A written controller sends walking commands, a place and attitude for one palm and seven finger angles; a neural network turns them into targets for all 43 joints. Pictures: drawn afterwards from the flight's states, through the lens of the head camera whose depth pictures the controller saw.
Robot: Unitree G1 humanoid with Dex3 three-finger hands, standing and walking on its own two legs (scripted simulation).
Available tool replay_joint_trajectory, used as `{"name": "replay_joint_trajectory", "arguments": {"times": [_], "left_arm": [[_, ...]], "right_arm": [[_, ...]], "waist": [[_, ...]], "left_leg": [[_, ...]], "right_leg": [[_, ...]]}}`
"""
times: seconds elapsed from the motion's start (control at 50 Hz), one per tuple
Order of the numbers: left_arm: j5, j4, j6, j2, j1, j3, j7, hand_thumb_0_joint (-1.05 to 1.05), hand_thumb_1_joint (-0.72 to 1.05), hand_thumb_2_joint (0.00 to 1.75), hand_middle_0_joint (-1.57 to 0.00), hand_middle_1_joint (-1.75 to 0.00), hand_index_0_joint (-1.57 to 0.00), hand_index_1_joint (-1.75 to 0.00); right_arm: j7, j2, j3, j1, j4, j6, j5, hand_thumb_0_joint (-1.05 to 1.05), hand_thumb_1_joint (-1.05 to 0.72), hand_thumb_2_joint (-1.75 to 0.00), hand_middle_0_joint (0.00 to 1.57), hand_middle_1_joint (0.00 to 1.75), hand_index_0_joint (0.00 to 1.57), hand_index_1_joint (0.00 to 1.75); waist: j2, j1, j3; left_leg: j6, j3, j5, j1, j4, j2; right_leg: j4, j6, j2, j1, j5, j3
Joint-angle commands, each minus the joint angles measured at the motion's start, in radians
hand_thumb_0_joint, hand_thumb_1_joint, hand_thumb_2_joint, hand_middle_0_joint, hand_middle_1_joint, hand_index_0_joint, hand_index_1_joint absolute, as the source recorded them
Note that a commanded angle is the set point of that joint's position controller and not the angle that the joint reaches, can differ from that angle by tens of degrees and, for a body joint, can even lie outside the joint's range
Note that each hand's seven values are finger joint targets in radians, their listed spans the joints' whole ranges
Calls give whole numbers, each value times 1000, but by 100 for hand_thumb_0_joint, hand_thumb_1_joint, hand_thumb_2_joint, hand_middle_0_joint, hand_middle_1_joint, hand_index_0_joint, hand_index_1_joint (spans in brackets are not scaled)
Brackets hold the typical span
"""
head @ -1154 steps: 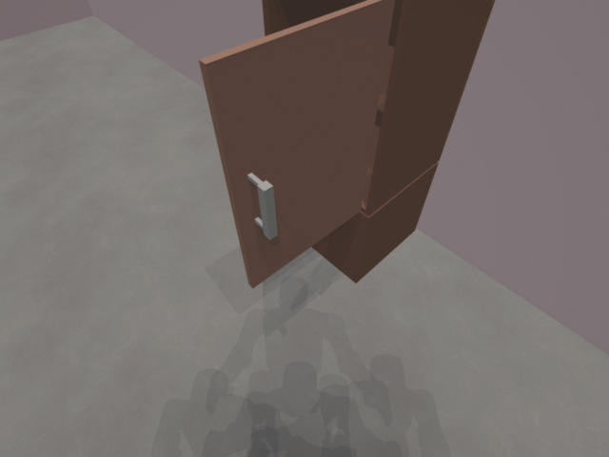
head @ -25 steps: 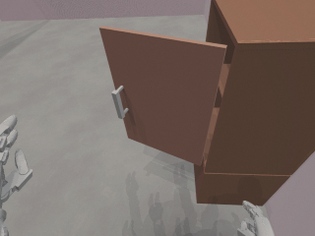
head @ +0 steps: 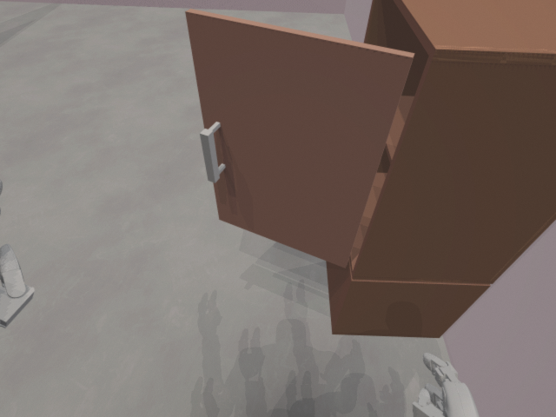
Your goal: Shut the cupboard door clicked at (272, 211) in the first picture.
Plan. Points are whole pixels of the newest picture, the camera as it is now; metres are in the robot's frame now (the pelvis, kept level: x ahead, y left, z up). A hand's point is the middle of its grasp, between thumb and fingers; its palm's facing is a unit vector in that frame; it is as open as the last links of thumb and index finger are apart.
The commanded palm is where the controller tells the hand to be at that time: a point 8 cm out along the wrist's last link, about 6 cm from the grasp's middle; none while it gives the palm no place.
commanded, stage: step back with the hand held close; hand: left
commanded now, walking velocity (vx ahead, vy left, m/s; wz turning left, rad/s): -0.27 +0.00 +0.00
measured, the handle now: (214, 152) +0.68 +0.20 -0.03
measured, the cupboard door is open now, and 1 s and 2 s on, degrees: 67 67 67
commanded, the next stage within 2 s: stop stepping back and stand still in 1.06 s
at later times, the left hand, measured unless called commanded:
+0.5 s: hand (9, 328) +0.16 +0.26 +0.18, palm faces +0.47 -0.73 -0.50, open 7.4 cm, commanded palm +0.09 +0.29 +0.19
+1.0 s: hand out of the picture +0.07 +0.26 +0.18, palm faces +0.53 -0.75 -0.39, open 7.4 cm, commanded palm +0.02 +0.28 +0.19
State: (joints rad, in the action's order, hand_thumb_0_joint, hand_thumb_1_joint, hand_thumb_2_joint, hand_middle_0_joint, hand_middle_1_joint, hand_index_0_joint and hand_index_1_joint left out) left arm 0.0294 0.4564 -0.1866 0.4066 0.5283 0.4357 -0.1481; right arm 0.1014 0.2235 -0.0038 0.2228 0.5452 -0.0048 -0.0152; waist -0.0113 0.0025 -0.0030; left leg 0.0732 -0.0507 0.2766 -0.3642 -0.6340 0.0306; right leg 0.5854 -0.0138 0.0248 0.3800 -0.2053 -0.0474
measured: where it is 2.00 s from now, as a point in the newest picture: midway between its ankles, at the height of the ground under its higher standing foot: outside the picture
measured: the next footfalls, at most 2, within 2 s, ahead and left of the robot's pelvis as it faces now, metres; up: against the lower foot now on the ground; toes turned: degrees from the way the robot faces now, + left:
right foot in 1.00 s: -0.19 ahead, -0.17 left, +0.00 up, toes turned +3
left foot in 1.30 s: +0.00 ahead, +0.07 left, +0.00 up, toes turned +0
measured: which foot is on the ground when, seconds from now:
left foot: down 0.00-1.00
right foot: down 0.00-0.74, up 0.76-0.98, down 1.00-1.00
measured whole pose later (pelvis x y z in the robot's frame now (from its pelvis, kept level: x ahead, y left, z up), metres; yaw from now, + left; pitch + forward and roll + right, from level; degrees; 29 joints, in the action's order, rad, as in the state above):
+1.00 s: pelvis -0.12 -0.03 +0.00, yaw +1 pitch +5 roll -3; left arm 0.07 0.53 -0.25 0.42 0.52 0.47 -0.18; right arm 0.06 0.15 -0.01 0.15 0.66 -0.12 0.02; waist 0.03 0.05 -0.06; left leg 0.03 -0.10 -0.01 -0.56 -0.46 -0.09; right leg 0.46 0.02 -0.03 0.13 -0.40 0.03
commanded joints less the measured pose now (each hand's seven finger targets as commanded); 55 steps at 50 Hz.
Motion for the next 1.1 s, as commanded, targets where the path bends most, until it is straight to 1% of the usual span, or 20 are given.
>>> {"name": "replay_joint_trajectory", "arguments": {"times": [0.0,0.18,0.3,0.4,0.46,0.52,0.56,0.6,0.64,0.68,0.72,0.74,0.78,0.82,0.88,0.94,1.0,1.02,1.04,1.08], "left_arm": [[-13,242,-81,205,-97,148,-25,0,90,90,-20,-30,-20,-30],[-7,233,-115,199,-71,135,-38,0,90,90,-20,-30,-20,-30],[-21,238,-139,211,-31,176,-36,0,90,90,-20,-30,-20,-30],[-12,246,-142,214,-8,192,-17,0,90,90,-20,-30,-20,-30],[-6,259,-140,193,-31,159,-14,0,90,90,-20,-30,-20,-30],[-10,251,-133,202,-67,145,-16,0,90,90,-20,-30,-20,-30],[-4,244,-128,224,-67,146,-28,0,90,90,-20,-30,-20,-30],[0,247,-123,249,-56,153,-45,0,90,90,-20,-30,-20,-30],[4,253,-120,241,-29,144,-54,0,90,90,-20,-30,-20,-30],[6,289,-129,245,-22,152,-57,0,90,90,-20,-30,-20,-30],[-9,298,-142,221,-13,179,-53,0,90,90,-20,-30,-20,-30],[-5,304,-139,228,-30,191,-46,0,90,90,-20,-30,-20,-30],[9,264,-133,224,-31,192,-38,0,90,90,-20,-30,-20,-30],[24,228,-122,168,4,133,-33,0,90,90,-20,-30,-20,-30],[39,265,-119,145,-52,67,-23,0,90,90,-20,-30,-20,-30],[25,305,-139,178,-143,57,-21,0,90,90,-20,-30,-20,-30],[10,330,-152,262,-220,123,-36,0,90,90,-20,-30,-20,-30],[22,312,-138,220,-215,81,-21,0,90,90,-20,-30,-20,-30],[32,318,-128,253,-183,117,-14,0,90,90,-20,-30,-20,-30],[46,290,-123,283,-62,176,-1,0,90,90,-20,-30,-20,-30]], "right_arm": [[6,161,60,-90,-147,-80,8,0,-90,-90,20,30,20,30],[-12,142,53,-74,-121,-100,16,0,-90,-90,20,30,20,30],[-2,162,60,-103,-125,-117,15,0,-90,-90,20,30,20,30],[-5,159,73,-89,-111,-130,23,0,-90,-90,20,30,20,30],[-9,146,69,-83,-102,-131,20,0,-90,-90,20,30,20,30],[-14,131,69,-79,-102,-121,17,0,-90,-90,20,30,20,30],[-24,109,68,-78,-91,-108,21,0,-90,-90,20,30,20,30],[-31,102,72,-77,-74,-87,21,0,-90,-90,20,30,20,30],[-29,93,65,-80,-77,-70,13,0,-90,-90,20,30,20,30],[-18,115,65,-89,-91,-69,11,0,-90,-90,20,30,20,30],[1,143,65,-113,-107,-94,14,0,-90,-90,20,30,20,30],[5,132,72,-128,-105,-110,23,0,-90,-90,20,30,20,30],[-4,126,91,-130,-80,-138,21,0,-90,-90,20,30,20,30],[-15,115,84,-134,-71,-156,20,0,-90,-90,20,30,20,30],[-27,109,61,-112,-23,-174,31,0,-90,-90,20,30,20,30],[-29,105,58,-101,7,-167,39,0,-90,-90,20,30,20,30],[-11,90,68,-100,17,-163,42,0,-90,-90,20,30,20,30],[-11,79,76,-113,0,-166,15,0,-90,-90,20,30,20,30],[-10,86,75,-142,-36,-160,4,0,-90,-90,20,30,20,30],[-9,81,63,-174,-67,-135,5,0,-90,-90,20,30,20,30]], "waist": [[-79,-7,-72],[-3,-16,-44],[-190,-3,-85],[-105,-4,-137],[-94,-12,-153],[29,-21,-106],[115,-23,-93],[141,-32,-113],[144,-38,-124],[-13,-41,-101],[-318,-26,-107],[-326,-13,-132],[-180,-2,-149],[-202,2,-128],[-221,-7,-121],[-122,-10,-178],[-74,-14,-316],[43,-29,-333],[48,-27,-313],[-30,-20,-239]], "left_leg": [[36,205,367,-442,308,-163],[-5,169,298,-313,167,-97],[54,294,423,-553,404,-229],[42,249,185,-473,290,-210],[26,199,204,-450,227,-173],[-14,143,334,-382,93,-88],[-51,105,233,-216,-38,-36],[-69,80,123,-27,-136,-12],[-58,91,120,40,-80,-28],[-22,162,184,-3,130,-90],[65,400,498,-374,481,-318],[89,449,484,-452,541,-392],[74,334,315,-305,446,-380],[46,254,264,-213,415,-340],[-14,231,184,-24,450,-321],[-68,144,-153,195,278,-266],[-110,0,-460,364,136,-193],[-96,-23,-479,423,116,-155],[-83,-25,-450,436,109,-154],[-84,-19,-256,371,138,-147]], "right_leg": [[64,10,2,-425,97,124],[-122,58,79,-192,-127,215],[164,-1,-70,-476,80,76],[170,8,-67,-466,265,132],[137,21,-24,-430,310,202],[-57,63,79,-246,78,349],[-231,113,178,-42,-119,434],[-317,145,237,107,-143,417],[-296,116,205,148,-164,322],[-202,56,81,127,-212,204],[226,-10,-110,-217,-119,54],[401,-11,-140,-304,-141,58],[437,-1,-130,-215,-241,87],[290,8,-107,-169,-280,50],[2,22,-97,-121,-306,26],[-276,56,-10,-58,-112,137],[-217,62,57,-32,239,158],[-199,9,18,1,322,96],[-199,-18,14,34,328,92],[-216,0,11,83,110,90]]}}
